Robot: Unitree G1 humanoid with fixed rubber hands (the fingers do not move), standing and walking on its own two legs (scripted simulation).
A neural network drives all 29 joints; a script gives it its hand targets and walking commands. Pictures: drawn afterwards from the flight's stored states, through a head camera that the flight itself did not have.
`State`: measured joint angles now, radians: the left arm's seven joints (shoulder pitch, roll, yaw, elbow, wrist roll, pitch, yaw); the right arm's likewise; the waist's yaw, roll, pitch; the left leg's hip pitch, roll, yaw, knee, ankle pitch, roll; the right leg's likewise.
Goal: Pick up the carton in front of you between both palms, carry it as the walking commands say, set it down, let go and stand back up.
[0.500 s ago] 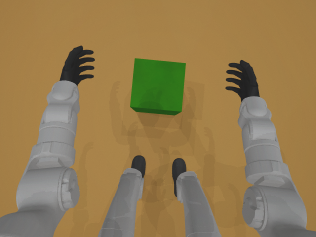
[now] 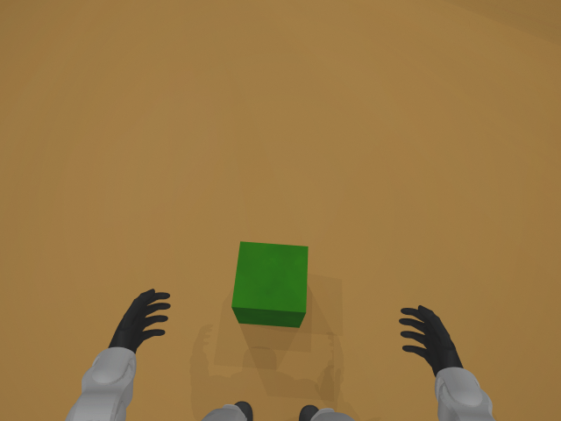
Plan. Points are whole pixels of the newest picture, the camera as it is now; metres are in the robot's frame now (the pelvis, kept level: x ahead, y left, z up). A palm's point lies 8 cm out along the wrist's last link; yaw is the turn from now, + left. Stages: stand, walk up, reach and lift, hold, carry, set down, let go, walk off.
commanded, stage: let go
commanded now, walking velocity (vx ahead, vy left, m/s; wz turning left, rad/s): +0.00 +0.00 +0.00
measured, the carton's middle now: (271, 287) +0.47 +0.03 -0.64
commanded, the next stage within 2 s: stand in 0.58 s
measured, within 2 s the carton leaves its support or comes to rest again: neither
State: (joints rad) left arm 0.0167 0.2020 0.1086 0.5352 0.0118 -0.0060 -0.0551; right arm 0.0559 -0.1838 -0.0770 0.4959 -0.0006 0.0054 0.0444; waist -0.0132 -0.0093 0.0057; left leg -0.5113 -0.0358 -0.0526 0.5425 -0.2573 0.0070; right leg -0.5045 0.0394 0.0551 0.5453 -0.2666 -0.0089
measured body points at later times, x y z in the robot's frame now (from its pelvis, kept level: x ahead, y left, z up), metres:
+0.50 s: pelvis +0.01 +0.00 +0.01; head +0.02 +0.00 +0.46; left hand +0.18 +0.23 -0.07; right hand +0.18 -0.23 -0.06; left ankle +0.00 +0.11 -0.73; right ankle -0.01 -0.11 -0.73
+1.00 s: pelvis +0.02 +0.00 +0.01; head +0.02 +0.00 +0.46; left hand +0.15 +0.28 -0.09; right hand +0.15 -0.28 -0.09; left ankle +0.00 +0.11 -0.73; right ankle -0.01 -0.11 -0.73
